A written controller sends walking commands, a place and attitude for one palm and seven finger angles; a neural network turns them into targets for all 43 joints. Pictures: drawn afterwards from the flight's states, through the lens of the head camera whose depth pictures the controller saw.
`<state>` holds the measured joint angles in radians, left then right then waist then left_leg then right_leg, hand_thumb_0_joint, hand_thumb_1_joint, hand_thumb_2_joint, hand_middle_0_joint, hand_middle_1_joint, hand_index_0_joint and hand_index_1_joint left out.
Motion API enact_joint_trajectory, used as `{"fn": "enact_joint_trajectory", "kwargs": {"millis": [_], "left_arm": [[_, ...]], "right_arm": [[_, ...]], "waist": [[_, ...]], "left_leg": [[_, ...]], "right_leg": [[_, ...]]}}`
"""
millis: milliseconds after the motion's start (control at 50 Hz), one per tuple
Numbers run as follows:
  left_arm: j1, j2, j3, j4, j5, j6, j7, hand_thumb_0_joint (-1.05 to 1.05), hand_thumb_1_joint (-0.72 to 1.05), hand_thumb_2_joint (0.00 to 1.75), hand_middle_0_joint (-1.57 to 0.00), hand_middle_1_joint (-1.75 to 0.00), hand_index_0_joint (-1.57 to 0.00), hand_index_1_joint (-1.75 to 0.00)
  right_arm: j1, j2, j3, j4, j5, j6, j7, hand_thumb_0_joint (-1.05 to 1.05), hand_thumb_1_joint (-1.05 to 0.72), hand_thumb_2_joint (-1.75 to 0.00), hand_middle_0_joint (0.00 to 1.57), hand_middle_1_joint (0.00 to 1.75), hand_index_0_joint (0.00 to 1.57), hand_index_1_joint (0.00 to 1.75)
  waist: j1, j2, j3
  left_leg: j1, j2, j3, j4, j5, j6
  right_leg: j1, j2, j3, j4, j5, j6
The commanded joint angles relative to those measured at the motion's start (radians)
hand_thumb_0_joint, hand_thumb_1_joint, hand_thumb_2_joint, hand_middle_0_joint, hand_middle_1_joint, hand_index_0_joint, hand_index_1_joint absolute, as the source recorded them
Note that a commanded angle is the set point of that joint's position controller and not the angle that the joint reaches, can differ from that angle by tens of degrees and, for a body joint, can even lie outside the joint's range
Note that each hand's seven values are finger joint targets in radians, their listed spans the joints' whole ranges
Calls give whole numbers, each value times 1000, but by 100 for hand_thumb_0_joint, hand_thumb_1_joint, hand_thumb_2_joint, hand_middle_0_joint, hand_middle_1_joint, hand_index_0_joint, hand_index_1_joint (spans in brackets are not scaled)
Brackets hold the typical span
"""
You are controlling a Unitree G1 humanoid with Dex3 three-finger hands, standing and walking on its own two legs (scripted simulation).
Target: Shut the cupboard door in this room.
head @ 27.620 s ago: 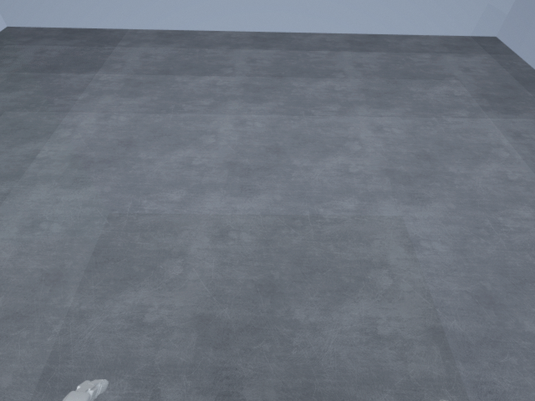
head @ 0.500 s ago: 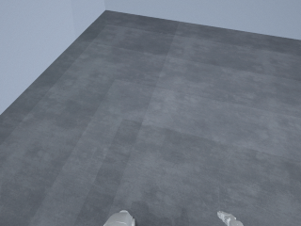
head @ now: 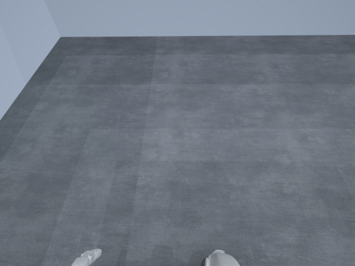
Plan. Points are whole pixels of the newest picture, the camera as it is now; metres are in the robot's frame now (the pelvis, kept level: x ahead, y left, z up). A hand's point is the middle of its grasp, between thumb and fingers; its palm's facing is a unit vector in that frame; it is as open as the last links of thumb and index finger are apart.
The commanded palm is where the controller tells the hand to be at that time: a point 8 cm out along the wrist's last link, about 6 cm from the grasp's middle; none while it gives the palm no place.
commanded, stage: walk around to get in front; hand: left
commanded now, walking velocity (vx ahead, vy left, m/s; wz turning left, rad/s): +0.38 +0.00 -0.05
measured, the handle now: out of the picture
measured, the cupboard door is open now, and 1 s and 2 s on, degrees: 85 85 85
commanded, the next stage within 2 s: walk to a spot facing it in 0.66 s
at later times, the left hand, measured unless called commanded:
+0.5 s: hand out of the picture +0.14 +0.15 -0.17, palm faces +0.17 -0.97 -0.17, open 7.3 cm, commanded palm none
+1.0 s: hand (114, 154) +0.49 +0.23 -0.15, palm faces +0.13 -0.97 -0.19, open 7.4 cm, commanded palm none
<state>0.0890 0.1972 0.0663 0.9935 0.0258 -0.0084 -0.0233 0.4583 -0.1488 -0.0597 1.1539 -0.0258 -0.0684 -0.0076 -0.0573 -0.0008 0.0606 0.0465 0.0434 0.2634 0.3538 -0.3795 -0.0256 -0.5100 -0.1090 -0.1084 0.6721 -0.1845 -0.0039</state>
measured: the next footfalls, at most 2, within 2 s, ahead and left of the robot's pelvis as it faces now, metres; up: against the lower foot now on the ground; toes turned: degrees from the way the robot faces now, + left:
right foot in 0.04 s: +0.17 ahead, -0.12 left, +0.00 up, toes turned -9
left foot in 0.58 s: +0.37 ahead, +0.13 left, +0.00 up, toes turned +15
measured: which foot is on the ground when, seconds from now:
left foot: down 0.00-0.04, up 0.06-0.56, down 0.58-1.00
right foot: up 0.00-0.02, down 0.04-0.58, up 0.60-1.00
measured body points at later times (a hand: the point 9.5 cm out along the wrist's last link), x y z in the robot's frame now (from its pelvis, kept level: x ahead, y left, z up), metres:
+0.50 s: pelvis +0.21 -0.01 +0.01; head +0.23 +0.00 +0.46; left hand +0.13 +0.20 -0.15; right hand +0.33 -0.25 -0.13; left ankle +0.31 +0.13 -0.70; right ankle +0.13 -0.11 -0.73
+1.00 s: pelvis +0.39 +0.03 +0.01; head +0.41 +0.04 +0.46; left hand +0.48 +0.28 -0.14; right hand +0.35 -0.19 -0.14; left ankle +0.33 +0.12 -0.73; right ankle +0.49 -0.10 -0.70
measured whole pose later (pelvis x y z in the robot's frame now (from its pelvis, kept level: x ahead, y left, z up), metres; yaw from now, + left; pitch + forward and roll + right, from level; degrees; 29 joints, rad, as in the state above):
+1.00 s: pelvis +0.39 +0.03 +0.01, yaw +7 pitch -1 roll +0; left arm 0.10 0.19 0.05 0.99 0.02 -0.01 0.01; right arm 0.38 -0.12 -0.05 1.12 -0.02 -0.04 -0.01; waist -0.04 -0.03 0.06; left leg -0.09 0.00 0.14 0.40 -0.29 0.04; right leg -0.49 -0.11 -0.08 0.76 -0.21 0.06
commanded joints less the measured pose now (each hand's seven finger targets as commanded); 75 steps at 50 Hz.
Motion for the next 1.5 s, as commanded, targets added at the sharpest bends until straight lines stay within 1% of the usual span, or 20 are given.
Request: {"fn": "enact_joint_trajectory", "kwargs": {"millis": [0,20,40,100,180,440,520,540,560,580,660,740,880,1020,1040,1060,1080,1240,1420,1480], "left_arm": [[263,73,11,26,5,-49,5,0,90,90,-20,-30,-20,-30],[409,174,37,72,12,-64,18,0,90,90,-20,-30,-20,-30],[480,261,55,94,-6,-63,27,0,90,90,-20,-30,-20,-30],[263,167,29,44,-19,-59,35,0,90,90,-20,-30,-20,-30],[181,69,-1,37,-10,-75,34,0,90,90,-20,-30,-20,-30],[356,90,-12,113,-6,-92,40,0,90,90,-20,-30,-20,-30],[339,115,-9,121,-7,-83,41,0,90,90,-20,-30,-20,-30],[324,110,-11,110,-13,-82,39,0,90,90,-20,-30,-20,-30],[356,51,-18,91,-20,-81,30,0,90,90,-20,-30,-20,-30],[308,42,-27,54,-19,-86,27,0,90,90,-20,-30,-20,-30],[215,18,-13,75,-4,-57,15,0,90,90,-20,-30,-20,-30],[289,-36,-8,79,3,-9,21,0,90,90,-20,-30,-20,-30],[114,-2,-15,-7,-7,-11,28,0,90,90,-20,-30,-20,-30],[129,55,1,-45,-16,-22,37,0,90,90,-20,-30,-20,-30],[195,109,11,-29,-11,-35,44,0,90,90,-20,-30,-20,-30],[283,205,31,-11,0,-48,56,0,90,90,-20,-30,-20,-30],[308,217,26,-15,-14,-42,57,0,90,90,-20,-30,-20,-30],[93,113,8,-87,-7,-21,64,0,90,90,-20,-30,-20,-30],[124,204,41,-101,10,4,55,0,90,90,-20,-30,-20,-30],[124,215,46,-107,-2,16,47,0,90,90,-20,-30,-20,-30]], "right_arm": [[-15,-152,-17,-48,6,-10,-7,0,-90,-90,20,30,20,30],[-7,-112,-11,-63,17,-11,6,0,-90,-90,20,30,20,30],[-9,-74,-1,-100,22,-7,8,0,-90,-90,20,30,20,30],[-140,-71,-14,-108,20,11,9,0,-90,-90,20,30,20,30],[-49,-25,-12,-73,0,49,17,0,-90,-90,20,30,20,30],[-419,-43,4,-218,1,32,49,0,-90,-90,20,30,20,30],[-257,-88,-5,-175,-4,15,32,0,-90,-90,20,30,20,30],[-100,-144,-21,-135,-8,8,24,0,-90,-90,20,30,20,30],[40,-274,-53,-104,-19,2,13,0,-90,-90,20,30,20,30],[107,-319,-62,-85,-1,10,4,0,-90,-90,20,30,20,30],[-134,-154,-22,-126,5,-5,-3,0,-90,-90,20,30,20,30],[-142,-89,-13,-122,8,-18,-7,0,-90,-90,20,30,20,30],[-85,-124,-8,-97,11,-11,-11,0,-90,-90,20,30,20,30],[-106,-153,-30,-110,9,41,-14,0,-90,-90,20,30,20,30],[-91,-123,-28,-117,17,42,-9,0,-90,-90,20,30,20,30],[-64,-59,-20,-140,25,43,-2,0,-90,-90,20,30,20,30],[-76,-95,-27,-158,26,55,-10,0,-90,-90,20,30,20,30],[-160,-83,-38,-164,10,125,25,0,-90,-90,20,30,20,30],[-334,-119,-33,-276,15,113,39,0,-90,-90,20,30,20,30],[-246,-176,-44,-275,11,96,39,0,-90,-90,20,30,20,30]], "waist": [[165,20,-109],[221,-167,-228],[203,-310,-286],[141,-71,-64],[39,-106,-3],[116,-92,46],[27,-52,-59],[-43,2,-153],[-81,254,-276],[-98,324,-299],[14,29,-4],[75,82,18],[57,120,26],[91,118,-50],[114,-4,-119],[134,-286,-210],[137,-250,-238],[45,-163,-70],[88,-197,-51],[31,-57,-133]], "left_leg": [[-141,209,-79,292,758,82],[-375,124,-27,580,444,39],[-595,-18,-94,857,-178,5],[-670,98,-262,994,-4,32],[-573,117,-239,858,145,5],[-639,79,-156,332,209,10],[-323,-1,-91,180,182,54],[-54,32,-141,138,261,81],[218,286,-481,109,317,168],[289,432,-679,14,464,256],[-152,336,-409,-114,290,173],[-268,259,-236,-177,322,147],[-211,199,-233,-64,841,175],[-227,168,-338,168,664,114],[-340,106,-299,308,479,64],[-579,-44,-196,594,-107,-3],[-566,-38,-247,764,-285,-10],[-551,43,-234,831,-9,-51],[-460,37,-157,448,-53,-36],[-231,20,-157,148,155,-21]], "right_leg": [[431,71,-41,-181,43,-50],[693,-144,196,-210,62,-108],[807,-350,564,-302,208,-212],[488,-294,407,-387,22,-175],[256,-179,152,-474,-47,-97],[519,-193,49,-458,281,-122],[512,-172,-28,-181,572,-89],[369,-128,-66,25,493,-50],[93,12,-107,320,58,6],[-83,72,-18,545,-389,11],[-85,-54,88,593,-177,8],[-53,-44,85,539,-39,33],[20,-9,19,154,17,71],[285,29,7,-194,65,67],[489,-70,80,-249,339,48],[714,-355,317,-226,756,-64],[636,-447,322,-242,893,-153],[310,-262,11,-374,223,-87],[338,-316,-55,-299,164,-110],[273,-282,-119,-79,95,-34]]}}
